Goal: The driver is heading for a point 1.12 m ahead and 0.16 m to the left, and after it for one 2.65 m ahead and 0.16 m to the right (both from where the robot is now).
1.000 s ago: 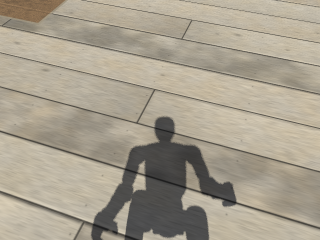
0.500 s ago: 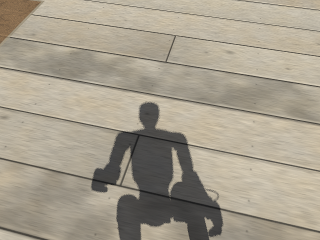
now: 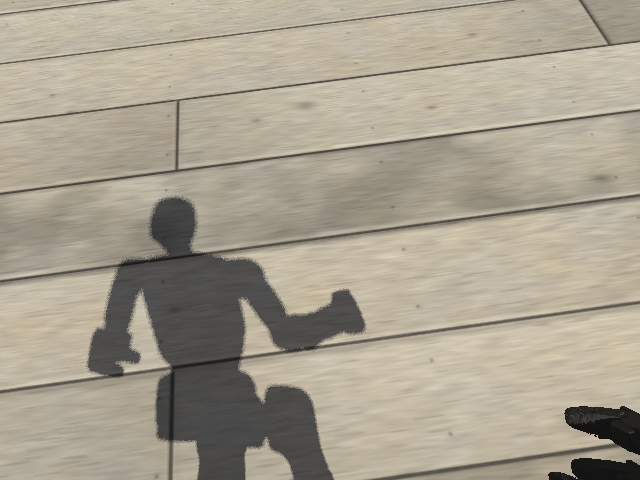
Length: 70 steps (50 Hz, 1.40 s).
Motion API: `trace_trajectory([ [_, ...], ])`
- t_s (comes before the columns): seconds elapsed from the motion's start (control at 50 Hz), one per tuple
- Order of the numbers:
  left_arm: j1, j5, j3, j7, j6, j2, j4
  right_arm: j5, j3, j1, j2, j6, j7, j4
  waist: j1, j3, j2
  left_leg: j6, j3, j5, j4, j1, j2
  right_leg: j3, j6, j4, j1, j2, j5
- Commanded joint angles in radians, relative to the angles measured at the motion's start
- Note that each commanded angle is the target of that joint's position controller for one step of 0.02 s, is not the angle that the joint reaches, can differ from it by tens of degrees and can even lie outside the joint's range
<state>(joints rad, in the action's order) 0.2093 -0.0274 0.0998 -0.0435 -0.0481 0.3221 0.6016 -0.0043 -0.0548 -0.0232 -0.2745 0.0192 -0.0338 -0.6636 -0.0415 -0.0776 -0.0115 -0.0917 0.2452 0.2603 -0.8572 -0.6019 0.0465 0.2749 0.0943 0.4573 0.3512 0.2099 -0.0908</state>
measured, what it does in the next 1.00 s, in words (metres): walks ahead, turning left: left foot, then right foot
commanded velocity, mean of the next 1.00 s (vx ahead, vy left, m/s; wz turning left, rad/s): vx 0.21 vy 0.00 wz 0.20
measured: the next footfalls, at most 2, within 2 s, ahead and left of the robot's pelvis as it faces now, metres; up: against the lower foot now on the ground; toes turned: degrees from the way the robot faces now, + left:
left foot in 0.18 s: +0.17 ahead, +0.16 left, +0.00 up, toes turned -15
right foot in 0.58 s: +0.12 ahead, -0.05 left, +0.00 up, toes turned +19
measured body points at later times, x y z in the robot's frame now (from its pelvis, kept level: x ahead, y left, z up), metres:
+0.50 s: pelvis +0.07 +0.06 +0.01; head +0.12 +0.08 +0.45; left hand +0.23 +0.35 -0.09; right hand +0.21 -0.22 -0.09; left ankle +0.14 +0.17 -0.74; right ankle +0.06 -0.08 -0.71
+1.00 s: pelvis +0.17 +0.11 +0.00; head +0.19 +0.10 +0.45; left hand +0.05 +0.36 -0.11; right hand +0.47 -0.03 -0.07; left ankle +0.22 +0.31 -0.71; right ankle +0.08 -0.07 -0.74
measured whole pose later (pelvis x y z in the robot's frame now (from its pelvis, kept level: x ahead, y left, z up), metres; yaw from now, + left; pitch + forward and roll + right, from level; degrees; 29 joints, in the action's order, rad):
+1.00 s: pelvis +0.17 +0.11 +0.00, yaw +16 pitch +4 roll +1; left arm 0.51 -0.03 0.03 0.00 0.06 0.26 0.80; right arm 0.04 -0.04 0.10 -0.28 0.09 0.03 -0.60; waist -0.13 0.04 -0.02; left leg -0.06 0.06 0.15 -0.62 -0.53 -0.05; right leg 0.07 0.01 0.25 -0.02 -0.05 -0.35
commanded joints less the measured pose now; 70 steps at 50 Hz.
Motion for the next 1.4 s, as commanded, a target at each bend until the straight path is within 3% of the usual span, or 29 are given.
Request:
trace_trajectory([
  [0.02, -0.001, 0.004, 0.041, -0.01, -0.005, 0.139, -0.084, 0.005, -0.03, -0.012, -0.087, 0.021, 0.0, 0.053, 0.004, 0.183, 0.163, -0.002, -0.053, -0.041, 0.088, 0.051, 0.044, 0.271, 0.067, -0.085, -0.166, -0.211, 0.0],
  [0.14, -0.047, 0.022, -0.002, 0.003, -0.001, 0.076, -0.103, -0.005, -0.033, 0.086, -0.114, 0.058, 0.039, 0.007, 0.013, 0.235, 0.179, 0.055, -0.101, -0.16, 0.35, 0.291, -0.02, 0.274, 0.063, 0.053, -0.194, -0.258, 0.22],
  [0.16, -0.028, 0.025, -0.017, 0.009, 0.003, 0.045, -0.087, -0.01, -0.027, 0.091, -0.098, 0.06, 0.045, 0.006, 0.019, 0.216, 0.136, 0.082, -0.088, -0.297, 0.466, 0.385, -0.046, 0.25, 0.036, 0.063, -0.154, -0.229, 0.117],
  [0.18, 0.051, 0.043, -0.042, 0.02, 0.01, -0.021, -0.059, -0.032, -0.016, 0.061, -0.105, 0.058, 0.047, 0.025, -0.017, 0.229, -0.018, 0.133, 0.061, -0.462, 0.525, 0.478, -0.184, 0.161, -0.024, 0.169, -0.113, -0.154, -0.199],
  [0.2, 0.152, 0.05, -0.037, 0.024, 0.014, 0.009, -0.031, -0.054, -0.003, 0.011, -0.107, 0.047, 0.043, 0.043, -0.086, 0.177, -0.173, 0.246, 0.172, -0.651, 0.498, 0.446, -0.285, 0.04, -0.091, 0.269, -0.081, -0.057, -0.529],
  [0.22, 0.108, 0.06, -0.022, 0.023, 0.021, 0.068, -0.046, -0.051, 0.005, 0.045, -0.086, 0.043, 0.046, 0.02, -0.067, 0.136, -0.229, 0.34, 0.314, -0.493, 0.558, 0.354, -0.332, -0.033, -0.141, 0.258, -0.061, -0.104, -0.495],
  [0.26, -0.043, 0.054, -0.005, 0.015, 0.029, 0.107, -0.048, 0.002, -0.017, 0.092, -0.143, 0.021, 0.043, 0.011, 0.011, 0.106, -0.142, 0.289, 0.293, -0.213, 0.55, 0.389, -0.23, -0.086, -0.161, 0.192, -0.025, -0.135, -0.344],
  [0.3, -0.08, 0.039, 0.005, 0.014, 0.024, 0.106, -0.05, 0.023, -0.055, 0.157, -0.255, -0.001, 0.03, 0.017, 0.052, 0.096, -0.137, 0.282, 0.349, -0.09, 0.556, 0.439, -0.221, -0.126, -0.177, 0.309, 0.063, -0.111, -0.405],
  [0.42, -0.101, 0.014, -0.002, 0.002, 0.045, 0.026, -0.019, 0.033, -0.068, 0.191, -0.2, -0.039, 0.006, 0.042, 0.061, 0.154, -0.163, 0.242, 0.322, -0.135, 0.533, 0.515, -0.129, -0.136, -0.182, 0.316, 0.093, -0.09, -0.374],
  [0.54, -0.041, 0.0, 0.012, 0.029, 0.08, 0.056, 0.035, 0.046, -0.089, 0.175, -0.204, -0.067, -0.004, 0.077, 0.036, 0.201, -0.201, 0.233, 0.406, -0.14, 0.526, 0.471, -0.105, -0.127, -0.145, -0.021, -0.117, -0.095, -0.222],
  [0.58, 0.012, 0.006, 0.03, 0.025, 0.077, 0.105, 0.066, 0.056, -0.076, 0.192, -0.164, -0.068, -0.008, 0.084, 0.025, 0.219, -0.13, 0.16, 0.329, 0.105, 0.428, 0.296, -0.017, -0.086, -0.091, -0.187, -0.347, -0.227, -0.057],
  [0.6, -0.026, 0.034, 0.034, 0.021, 0.067, 0.17, 0.044, 0.046, -0.061, 0.257, -0.108, -0.068, -0.003, 0.082, 0.076, 0.217, 0.119, 0.114, 0.143, 0.283, 0.202, 0.119, 0.116, 0.134, 0.015, -0.195, -0.423, -0.445, -0.038],
  [0.62, -0.085, 0.09, 0.034, 0.029, 0.073, 0.18, 0.025, 0.045, -0.086, 0.25, -0.182, -0.054, 0.001, 0.101, 0.081, 0.139, 0.256, 0.073, 0.046, 0.341, 0.007, 0.006, 0.113, 0.254, 0.115, -0.207, -0.27, -0.58, 0.085],
  [0.64, -0.118, 0.084, 0.024, 0.024, 0.081, 0.134, 0.01, 0.035, -0.101, 0.246, -0.248, -0.052, 0.003, 0.086, 0.08, 0.115, 0.177, 0.058, 0.007, 0.238, -0.121, -0.024, 0.03, 0.187, 0.114, -0.234, -0.264, -0.568, -0.09],
  [0.7, -0.068, 0.019, 0.002, -0.004, 0.095, 0.096, 0.026, 0.02, -0.079, 0.253, -0.189, -0.057, 0.011, 0.064, 0.038, 0.07, 0.156, 0.05, -0.063, 0.042, -0.296, -0.193, -0.025, 0.071, 0.033, -0.27, -0.352, -0.47, -0.42],
  [0.78, 0.139, 0.04, -0.014, 0.019, 0.132, 0.087, 0.087, 0.024, -0.037, 0.172, -0.112, 0.004, 0.026, 0.097, -0.047, 0.003, 0.103, 0.048, -0.097, -0.042, -0.305, -0.328, -0.064, 0.056, 0.07, -0.316, -0.409, -0.454, -0.483],
  [0.86, 0.159, 0.02, -0.021, 0.039, 0.134, 0.106, 0.096, 0.017, -0.022, 0.086, -0.106, 0.051, 0.032, 0.133, -0.035, -0.054, 0.121, 0.032, -0.189, -0.129, -0.068, -0.283, -0.124, 0.055, 0.125, -0.373, -0.34, -0.448, -0.376],
  [0.92, 0.184, 0.007, -0.016, 0.037, 0.132, 0.135, 0.101, 0.03, -0.003, 0.008, -0.073, 0.086, 0.055, 0.154, -0.055, -0.066, 0.146, 0.015, -0.234, -0.151, 0.156, -0.062, -0.086, -0.011, 0.121, -0.37, -0.202, -0.418, -0.253],
  [1.02, 0.206, -0.009, -0.016, 0.039, 0.125, 0.147, 0.124, 0.064, -0.024, 0.088, -0.144, 0.109, 0.071, 0.148, 0.048, -0.014, 0.189, 0.07, -0.21, -0.078, 0.353, 0.301, -0.059, 0.027, 0.093, -0.274, -0.134, -0.456, -0.203],
  [1.04, 0.197, 0.003, -0.024, 0.041, 0.125, 0.126, 0.12, 0.065, -0.045, 0.209, -0.182, 0.107, 0.059, 0.115, 0.12, 0.059, 0.174, 0.093, -0.223, -0.071, 0.373, 0.49, -0.046, -0.01, 0.066, -0.139, -0.086, -0.414, -0.045],
  [1.06, 0.166, 0.018, -0.04, 0.046, 0.131, 0.08, 0.099, 0.056, -0.067, 0.405, -0.228, 0.103, 0.043, 0.078, 0.23, 0.201, 0.121, 0.125, -0.136, -0.04, 0.349, 0.798, -0.145, -0.076, 0.018, 0.156, 0.076, -0.337, -0.024],
  [1.08, 0.223, 0.025, -0.075, 0.047, 0.147, -0.051, 0.049, 0.018, -0.086, 0.571, -0.322, 0.087, 0.035, 0.048, 0.23, 0.423, -0.19, 0.208, 0.225, 0.263, 0.382, 1.156, -0.408, -0.173, -0.032, 0.573, 0.376, -0.228, -0.386],
  [1.1, 0.228, -0.041, -0.07, 0.039, 0.161, -0.018, 0.019, -0.007, -0.076, 0.567, -0.293, 0.091, 0.047, 0.054, 0.21, 0.449, -0.32, 0.273, 0.558, 0.607, 0.568, 1.07, -0.487, -0.123, -0.044, 0.804, 0.506, -0.223, -0.437],
  [1.12, 0.148, -0.061, -0.046, 0.037, 0.153, 0.058, 0.017, 0.003, -0.053, 0.491, -0.216, 0.092, 0.048, 0.048, 0.197, 0.271, -0.239, 0.248, 0.443, 0.561, 0.594, 0.95, -0.464, -0.138, -0.045, 0.905, 0.596, -0.276, -0.354],
  [1.14, 0.103, -0.045, -0.044, 0.04, 0.143, 0.063, 0.018, 0.006, -0.039, 0.457, -0.167, 0.09, 0.045, 0.037, 0.183, 0.173, -0.177, 0.233, 0.287, 0.411, 0.588, 0.849, -0.436, -0.164, -0.045, 0.916, 0.616, -0.315, -0.273],
  [1.18, 0.103, -0.021, -0.04, 0.052, 0.115, 0.033, 0.033, -0.009, -0.019, 0.365, -0.092, 0.087, 0.047, 0.017, 0.105, 0.051, -0.144, 0.214, 0.054, 0.171, 0.631, 0.646, -0.341, -0.163, -0.053, 0.857, 0.534, -0.371, -0.158],
  [1.22, 0.108, -0.028, -0.047, 0.066, 0.084, -0.011, 0.032, -0.002, -0.019, 0.314, -0.064, 0.094, 0.045, -0.002, 0.059, 0.008, -0.145, 0.201, -0.087, 0.028, 0.673, 0.553, -0.324, -0.174, -0.059, 0.866, 0.498, -0.396, -0.122],
  [1.32, 0.001, -0.013, -0.052, 0.073, 0.066, -0.01, -0.011, -0.016, -0.027, 0.28, -0.095, 0.102, 0.031, -0.039, 0.025, -0.1, -0.053, 0.197, -0.339, -0.188, 0.756, 0.472, -0.292, -0.208, -0.075, 0.726, 0.525, -0.371, 0.064],
  [1.4, -0.158, -0.009, -0.061, 0.116, 0.086, -0.005, -0.057, -0.005, -0.039, 0.334, -0.172, 0.094, 0.022, -0.075, 0.064, -0.139, 0.023, 0.147, -0.486, -0.446, 0.766, 0.556, -0.274, -0.35, -0.008, 0.419, 0.42, -0.32, 0.171],
])
Velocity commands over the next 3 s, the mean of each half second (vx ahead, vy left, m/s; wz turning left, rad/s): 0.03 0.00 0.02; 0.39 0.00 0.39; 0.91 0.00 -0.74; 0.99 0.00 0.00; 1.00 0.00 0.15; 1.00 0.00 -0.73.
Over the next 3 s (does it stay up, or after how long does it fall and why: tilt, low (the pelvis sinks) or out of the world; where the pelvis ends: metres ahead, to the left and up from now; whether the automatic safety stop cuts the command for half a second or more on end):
stays up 1.94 0.04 -0.02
